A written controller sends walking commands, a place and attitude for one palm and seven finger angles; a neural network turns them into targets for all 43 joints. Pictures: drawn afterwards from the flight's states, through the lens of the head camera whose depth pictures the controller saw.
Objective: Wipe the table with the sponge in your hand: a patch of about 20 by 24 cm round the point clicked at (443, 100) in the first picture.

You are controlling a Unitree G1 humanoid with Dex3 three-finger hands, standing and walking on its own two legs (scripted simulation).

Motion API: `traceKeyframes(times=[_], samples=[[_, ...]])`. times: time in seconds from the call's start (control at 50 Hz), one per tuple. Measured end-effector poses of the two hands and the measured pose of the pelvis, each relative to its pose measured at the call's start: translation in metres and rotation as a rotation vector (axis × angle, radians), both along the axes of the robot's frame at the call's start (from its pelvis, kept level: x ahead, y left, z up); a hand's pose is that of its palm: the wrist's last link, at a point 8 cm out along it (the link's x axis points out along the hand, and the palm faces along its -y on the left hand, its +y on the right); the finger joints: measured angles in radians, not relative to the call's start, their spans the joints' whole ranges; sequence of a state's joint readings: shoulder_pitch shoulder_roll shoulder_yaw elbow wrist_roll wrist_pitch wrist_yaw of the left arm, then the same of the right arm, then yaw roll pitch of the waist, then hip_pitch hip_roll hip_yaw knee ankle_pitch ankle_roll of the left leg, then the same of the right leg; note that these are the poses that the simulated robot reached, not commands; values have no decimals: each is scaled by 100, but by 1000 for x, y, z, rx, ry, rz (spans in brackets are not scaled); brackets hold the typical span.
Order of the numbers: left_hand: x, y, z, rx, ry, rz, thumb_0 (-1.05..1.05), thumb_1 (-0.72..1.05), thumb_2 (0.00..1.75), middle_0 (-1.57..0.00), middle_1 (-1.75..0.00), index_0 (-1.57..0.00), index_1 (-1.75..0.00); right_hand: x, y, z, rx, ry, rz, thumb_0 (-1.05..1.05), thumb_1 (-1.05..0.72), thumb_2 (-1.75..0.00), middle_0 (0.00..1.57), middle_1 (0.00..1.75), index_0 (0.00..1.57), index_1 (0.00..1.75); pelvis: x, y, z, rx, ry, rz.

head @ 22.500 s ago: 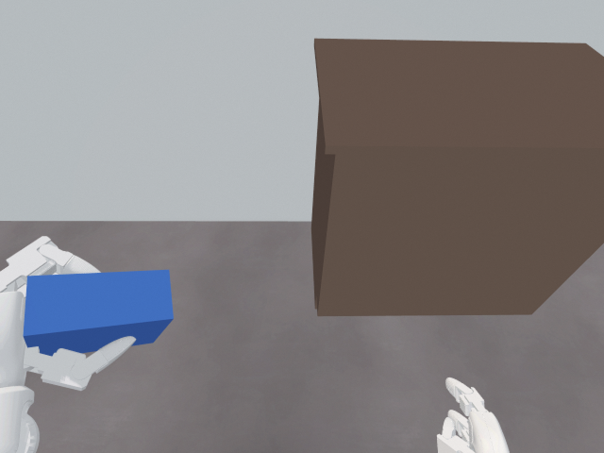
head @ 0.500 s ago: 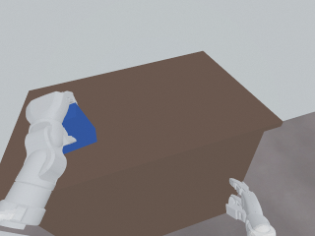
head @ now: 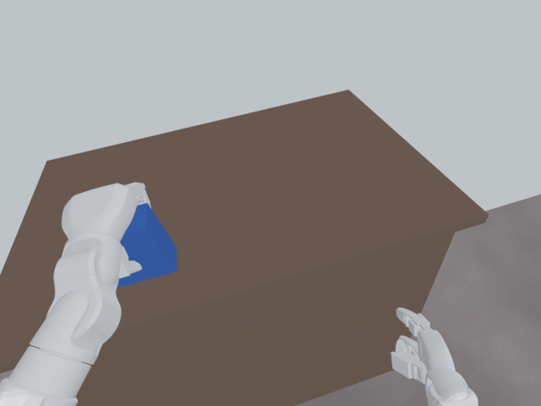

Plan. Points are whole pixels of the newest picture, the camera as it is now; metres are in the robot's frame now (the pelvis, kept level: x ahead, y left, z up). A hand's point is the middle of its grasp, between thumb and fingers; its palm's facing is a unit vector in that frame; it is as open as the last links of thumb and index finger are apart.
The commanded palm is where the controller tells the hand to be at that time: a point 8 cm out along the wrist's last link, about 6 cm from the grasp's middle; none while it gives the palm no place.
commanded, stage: lower the sponge onto the table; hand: left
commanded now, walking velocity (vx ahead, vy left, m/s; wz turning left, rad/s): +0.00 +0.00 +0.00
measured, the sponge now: (133, 254) +0.29 +0.27 +0.10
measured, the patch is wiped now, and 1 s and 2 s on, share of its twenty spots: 0.10 0.10 0.50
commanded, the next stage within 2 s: wipe forward along the first lane in 0.22 s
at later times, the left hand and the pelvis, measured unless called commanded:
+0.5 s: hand (122, 236) +0.29 +0.27 +0.14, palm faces +0.07 -0.06 -1.00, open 9.5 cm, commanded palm +0.25 +0.28 +0.19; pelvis -0.01 -0.01 +0.00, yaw -1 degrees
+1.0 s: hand (122, 215) +0.33 +0.29 +0.14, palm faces -0.05 -0.01 -1.00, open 9.5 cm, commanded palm +0.31 +0.30 +0.17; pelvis -0.02 -0.03 -0.01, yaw +0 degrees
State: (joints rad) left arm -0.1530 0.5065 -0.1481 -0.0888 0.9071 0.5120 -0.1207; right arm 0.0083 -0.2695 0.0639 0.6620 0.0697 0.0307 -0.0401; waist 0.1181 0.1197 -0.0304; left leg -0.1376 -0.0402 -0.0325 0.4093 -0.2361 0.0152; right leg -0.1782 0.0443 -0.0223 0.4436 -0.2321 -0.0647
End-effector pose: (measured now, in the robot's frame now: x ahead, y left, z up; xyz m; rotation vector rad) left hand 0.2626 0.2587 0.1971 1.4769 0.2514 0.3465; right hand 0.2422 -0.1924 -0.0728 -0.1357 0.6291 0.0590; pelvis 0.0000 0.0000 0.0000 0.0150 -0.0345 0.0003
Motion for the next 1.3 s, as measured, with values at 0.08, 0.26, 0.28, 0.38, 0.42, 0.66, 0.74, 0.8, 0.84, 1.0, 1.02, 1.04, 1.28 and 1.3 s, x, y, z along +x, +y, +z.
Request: traceKeyframes(times=[0.08, 0.26, 0.28, 0.38, 0.42, 0.66, 0.74, 0.8, 0.84, 1.0, 1.02, 1.04, 1.28, 1.3], samples=[[-1, 3, 0, -23, -12, 14, 0, -45, 105, -79, -140, -79, -140, 0, 0, 2, 4, -4, -1, 1, -90, -90, 20, 30, 20, 30, 0, -2, 0, 0, -1, -5], [-2, 2, -2, -12, -11, 24, 0, -45, 105, -79, -141, -79, -141, -6, -11, 2, -8, 2, -21, 1, -90, -90, 20, 30, 20, 30, -2, -5, -1, 1, -2, -12], [-2, 2, -2, -12, -11, 23, 0, -45, 106, -79, -141, -79, -141, -8, -13, 2, -9, 3, -26, 1, -90, -90, 20, 30, 20, 30, -3, -5, -1, 1, -1, -13], [-4, 3, -2, -18, -17, 18, 0, -45, 106, -78, -141, -78, -142, -17, -23, 0, -20, 15, -53, 1, -90, -90, 20, 30, 20, 30, -4, -7, -2, 2, -2, -19], [-4, 3, -3, -16, -15, 18, 0, -45, 106, -78, -141, -78, -142, -21, -27, -2, -27, 23, -62, 1, -90, -90, 20, 30, 20, 30, -5, -7, -2, 2, -4, -19], [11, 6, -4, 21, 43, 29, -2, -47, 106, -81, -138, -81, -138, -46, -39, -16, -38, 69, -100, 1, -90, -90, 20, 30, 20, 30, -15, -13, -4, 5, 3, -8], [16, 8, -3, 27, 56, 28, -2, -47, 106, -82, -138, -82, -138, -56, -44, -21, -43, 87, -109, 1, -90, -90, 20, 30, 20, 30, -17, -17, -4, 4, 4, -3], [22, 10, -2, 34, 68, 31, -2, -47, 106, -82, -137, -82, -137, -64, -49, -25, -52, 104, -117, 1, -90, -90, 20, 30, 20, 30, -19, -19, -4, 4, 7, 2], [26, 12, -1, 39, 76, 35, -1, -48, 106, -82, -137, -82, -137, -69, -53, -28, -58, 117, -126, 1, -90, -90, 20, 30, 20, 30, -20, -21, -5, 4, 11, 3], [47, 21, -2, 51, 123, 45, 0, -48, 107, -82, -136, -82, -137, -97, -77, -39, -90, 186, -177, 1, -90, -90, 20, 30, 20, 30, -23, -27, -6, 4, 39, 4], [49, 22, -2, 54, 129, 44, 0, -49, 107, -82, -136, -82, -137, -101, -80, -40, -94, 197, -185, 1, -90, -90, 20, 30, 20, 30, -23, -27, -7, 4, 43, 4], [51, 23, -2, 57, 134, 42, 0, -49, 108, -82, -136, -82, -137, -105, -82, -42, -98, 207, -192, 1, -90, -90, 20, 30, 20, 30, -23, -28, -7, 3, 47, 3], [76, 33, -3, 81, 179, 33, 1, -51, 111, -83, -135, -83, -137, -151, -104, -60, -121, 338, -261, 1, -90, -90, 20, 30, 20, 30, -26, -31, -10, 2, 97, -3], [78, 33, -3, 83, 181, 32, 1, -51, 111, -83, -135, -83, -137, -154, -104, -61, -120, 347, -265, 1, -90, -90, 20, 30, 20, 30, -26, -31, -11, 2, 102, -4]])
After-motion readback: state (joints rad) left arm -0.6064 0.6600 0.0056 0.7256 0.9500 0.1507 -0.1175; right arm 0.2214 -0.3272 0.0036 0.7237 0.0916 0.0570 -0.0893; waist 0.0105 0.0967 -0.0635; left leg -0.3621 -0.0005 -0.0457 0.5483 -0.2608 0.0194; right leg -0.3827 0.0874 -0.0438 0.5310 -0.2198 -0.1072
